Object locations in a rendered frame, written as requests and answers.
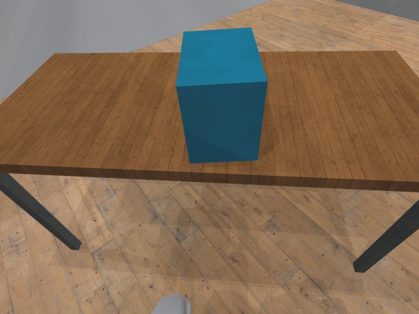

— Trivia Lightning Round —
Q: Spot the left robot thigh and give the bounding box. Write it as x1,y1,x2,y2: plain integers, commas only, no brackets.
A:
151,295,191,314

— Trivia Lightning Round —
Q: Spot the table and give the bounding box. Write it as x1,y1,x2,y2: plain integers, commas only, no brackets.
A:
0,50,419,273

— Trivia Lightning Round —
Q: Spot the carton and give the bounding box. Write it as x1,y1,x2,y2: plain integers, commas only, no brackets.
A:
176,27,268,164

